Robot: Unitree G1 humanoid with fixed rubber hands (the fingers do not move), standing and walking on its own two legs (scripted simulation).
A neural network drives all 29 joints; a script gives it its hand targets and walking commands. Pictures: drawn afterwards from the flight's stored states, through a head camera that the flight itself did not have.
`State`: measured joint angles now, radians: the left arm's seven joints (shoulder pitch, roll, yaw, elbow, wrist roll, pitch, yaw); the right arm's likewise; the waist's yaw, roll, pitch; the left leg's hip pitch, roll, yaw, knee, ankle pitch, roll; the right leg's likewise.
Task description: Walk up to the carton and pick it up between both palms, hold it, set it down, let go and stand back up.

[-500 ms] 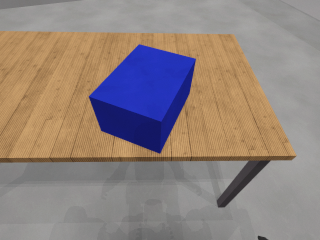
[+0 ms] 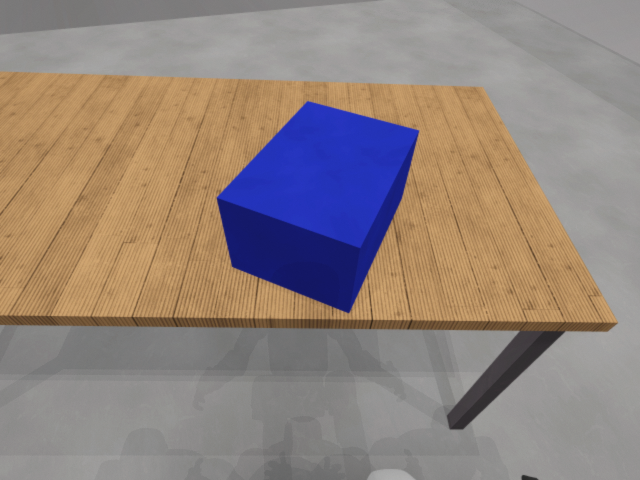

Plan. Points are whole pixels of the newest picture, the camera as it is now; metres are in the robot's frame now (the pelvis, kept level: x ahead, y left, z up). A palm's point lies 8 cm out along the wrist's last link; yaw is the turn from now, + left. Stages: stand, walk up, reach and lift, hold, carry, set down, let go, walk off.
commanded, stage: walk up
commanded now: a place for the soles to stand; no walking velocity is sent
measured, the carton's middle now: (326, 198) +0.55 -0.02 +0.02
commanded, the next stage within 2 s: reach and lift in 1.28 s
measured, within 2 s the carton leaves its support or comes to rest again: neither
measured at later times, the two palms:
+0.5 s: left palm out of the picture +0.07 +0.27 -0.12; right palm out of the picture +0.08 -0.31 -0.11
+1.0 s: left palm out of the picture +0.08 +0.30 -0.11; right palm out of the picture +0.10 -0.29 -0.11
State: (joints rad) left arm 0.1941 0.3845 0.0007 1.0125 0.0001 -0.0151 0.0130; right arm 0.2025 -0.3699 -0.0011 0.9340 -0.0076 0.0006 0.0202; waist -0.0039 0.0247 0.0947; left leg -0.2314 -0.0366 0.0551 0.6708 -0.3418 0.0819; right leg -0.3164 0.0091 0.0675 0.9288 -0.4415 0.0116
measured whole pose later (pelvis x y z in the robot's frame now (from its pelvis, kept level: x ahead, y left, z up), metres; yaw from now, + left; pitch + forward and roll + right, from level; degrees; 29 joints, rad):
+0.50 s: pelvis +0.01 -0.01 +0.00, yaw +0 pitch -4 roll +0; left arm 0.20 0.29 0.00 1.02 0.00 -0.05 0.01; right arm 0.20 -0.38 0.00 0.93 -0.01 0.01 0.02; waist 0.00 0.03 0.10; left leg -0.23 0.01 0.06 0.65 -0.34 0.03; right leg -0.28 0.01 0.03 0.63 -0.28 0.00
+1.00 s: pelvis +0.03 +0.00 +0.00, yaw +0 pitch -3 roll -1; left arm 0.20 0.34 0.00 1.02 0.00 -0.05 0.02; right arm 0.20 -0.37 0.00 0.93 -0.01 0.01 0.02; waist 0.00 0.03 0.10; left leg -0.23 0.01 0.06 0.65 -0.38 0.03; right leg -0.27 0.01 0.04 0.61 -0.29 0.02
